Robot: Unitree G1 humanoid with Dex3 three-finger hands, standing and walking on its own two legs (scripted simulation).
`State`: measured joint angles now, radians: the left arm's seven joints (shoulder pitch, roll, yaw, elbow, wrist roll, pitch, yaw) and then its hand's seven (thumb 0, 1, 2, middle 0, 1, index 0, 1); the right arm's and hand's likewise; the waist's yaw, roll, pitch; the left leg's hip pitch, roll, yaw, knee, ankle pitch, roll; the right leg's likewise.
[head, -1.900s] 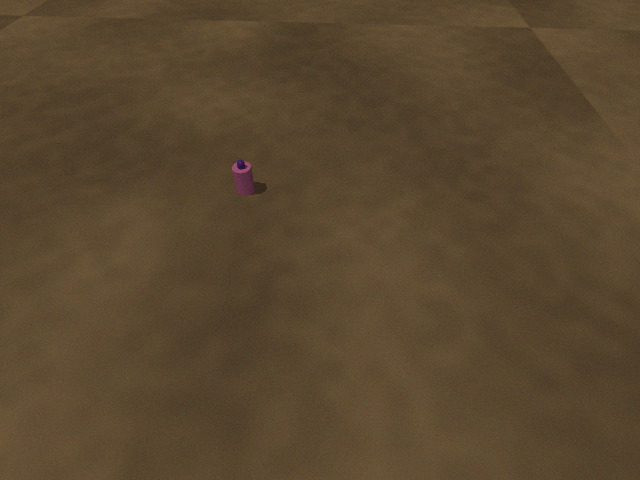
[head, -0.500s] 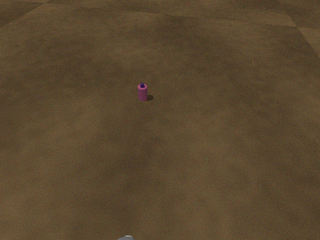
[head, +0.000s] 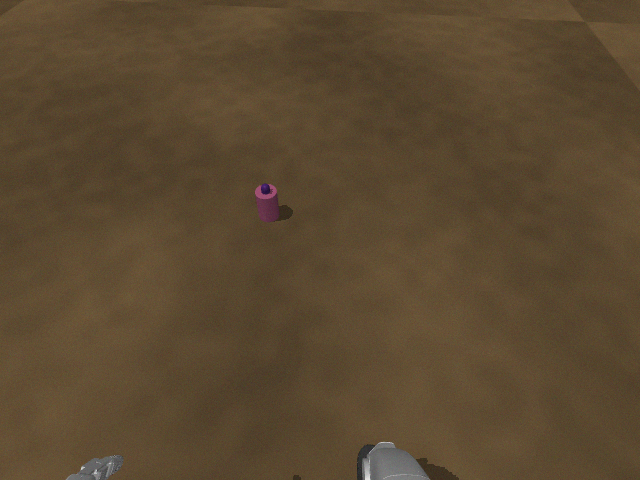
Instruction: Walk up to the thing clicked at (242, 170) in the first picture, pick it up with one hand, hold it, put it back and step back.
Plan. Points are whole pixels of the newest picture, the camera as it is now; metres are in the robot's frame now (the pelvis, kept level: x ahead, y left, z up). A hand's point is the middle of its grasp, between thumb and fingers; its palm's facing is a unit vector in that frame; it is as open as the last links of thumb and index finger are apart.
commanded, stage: walk up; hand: left
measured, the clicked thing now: (267, 200) +1.23 +0.16 -0.67
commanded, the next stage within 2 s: none
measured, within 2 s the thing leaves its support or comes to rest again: neither
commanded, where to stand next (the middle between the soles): +0.90 -0.05 m, yaw +1 degrees
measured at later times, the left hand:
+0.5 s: hand (145, 404) +0.27 +0.26 -0.15, palm faces +0.02 -0.94 -0.35, open 7.4 cm
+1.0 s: hand (201, 243) +0.56 +0.21 -0.12, palm faces -0.06 -0.91 -0.42, open 7.4 cm
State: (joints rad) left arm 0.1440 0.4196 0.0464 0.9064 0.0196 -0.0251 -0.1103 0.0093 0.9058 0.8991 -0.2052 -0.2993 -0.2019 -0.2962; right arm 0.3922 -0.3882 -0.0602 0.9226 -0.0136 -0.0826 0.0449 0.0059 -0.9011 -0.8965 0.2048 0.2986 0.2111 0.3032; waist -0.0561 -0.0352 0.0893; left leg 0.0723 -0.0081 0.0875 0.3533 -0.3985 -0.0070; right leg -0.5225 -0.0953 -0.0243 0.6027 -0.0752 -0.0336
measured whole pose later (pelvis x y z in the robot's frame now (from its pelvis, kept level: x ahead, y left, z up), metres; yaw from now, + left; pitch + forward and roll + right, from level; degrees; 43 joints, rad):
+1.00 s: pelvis +0.47 -0.07 -0.01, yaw +0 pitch -3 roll +1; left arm 0.25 0.40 0.06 0.87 0.03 -0.08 -0.08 0.01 0.91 0.90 -0.21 -0.30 -0.20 -0.30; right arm 0.35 -0.45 -0.07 0.85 -0.01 -0.06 0.04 0.01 -0.90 -0.90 0.20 0.30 0.21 0.30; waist -0.03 0.06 0.08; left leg -0.13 0.11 0.06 0.72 -0.47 0.01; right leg -0.41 -0.05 -0.07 0.66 -0.20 -0.02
